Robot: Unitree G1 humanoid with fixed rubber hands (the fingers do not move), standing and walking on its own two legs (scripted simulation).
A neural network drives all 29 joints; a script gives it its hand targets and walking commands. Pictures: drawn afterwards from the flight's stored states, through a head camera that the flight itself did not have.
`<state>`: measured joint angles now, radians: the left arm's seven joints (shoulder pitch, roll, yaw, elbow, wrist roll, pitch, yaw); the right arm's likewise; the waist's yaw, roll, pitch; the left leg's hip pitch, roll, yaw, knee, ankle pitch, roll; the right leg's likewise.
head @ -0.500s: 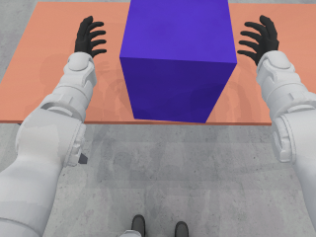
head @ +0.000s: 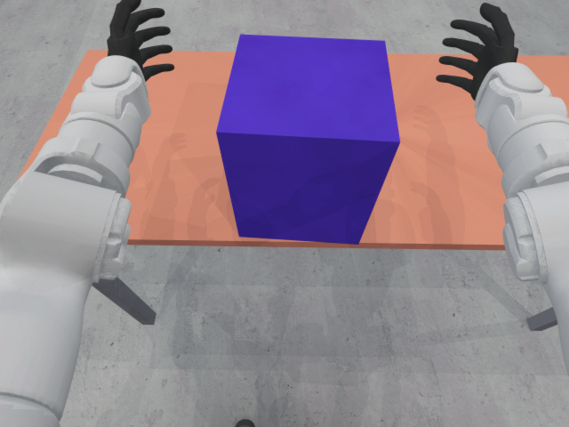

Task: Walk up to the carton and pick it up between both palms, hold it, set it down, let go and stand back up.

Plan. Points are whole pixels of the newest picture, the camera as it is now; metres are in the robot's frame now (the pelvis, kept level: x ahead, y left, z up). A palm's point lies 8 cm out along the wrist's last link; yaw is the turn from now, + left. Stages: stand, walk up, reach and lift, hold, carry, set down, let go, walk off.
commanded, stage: set down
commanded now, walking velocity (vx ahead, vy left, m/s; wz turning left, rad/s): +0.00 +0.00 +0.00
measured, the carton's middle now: (304, 148) +0.52 +0.01 +0.05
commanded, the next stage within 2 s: none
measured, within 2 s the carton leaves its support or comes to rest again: neither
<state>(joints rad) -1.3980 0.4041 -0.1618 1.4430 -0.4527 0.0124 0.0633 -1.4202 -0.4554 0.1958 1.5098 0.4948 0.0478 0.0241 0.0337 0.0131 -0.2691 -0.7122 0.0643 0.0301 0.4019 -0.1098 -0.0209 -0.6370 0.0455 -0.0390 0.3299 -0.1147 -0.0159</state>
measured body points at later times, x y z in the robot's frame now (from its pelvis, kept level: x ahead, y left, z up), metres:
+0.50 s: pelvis +0.00 +0.00 +0.01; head +0.06 +0.01 +0.45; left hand +0.49 +0.22 +0.19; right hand +0.50 -0.21 +0.20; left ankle +0.02 +0.13 -0.73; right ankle +0.00 -0.10 -0.73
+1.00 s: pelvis +0.00 +0.00 +0.01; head +0.04 +0.00 +0.46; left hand +0.43 +0.23 +0.11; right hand +0.46 -0.21 +0.12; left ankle +0.02 +0.13 -0.73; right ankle +0.00 -0.10 -0.73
